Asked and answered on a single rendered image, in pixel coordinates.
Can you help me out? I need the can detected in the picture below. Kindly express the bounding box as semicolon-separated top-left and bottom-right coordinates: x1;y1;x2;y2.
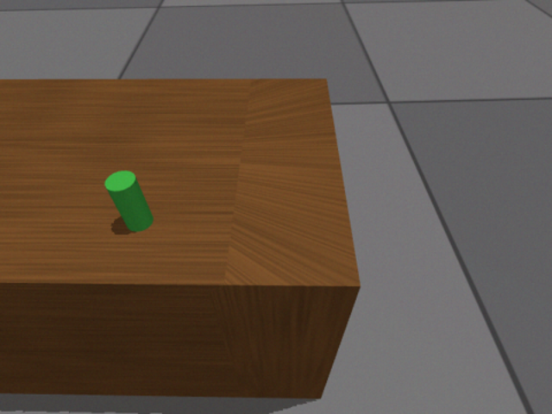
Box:
105;171;154;232

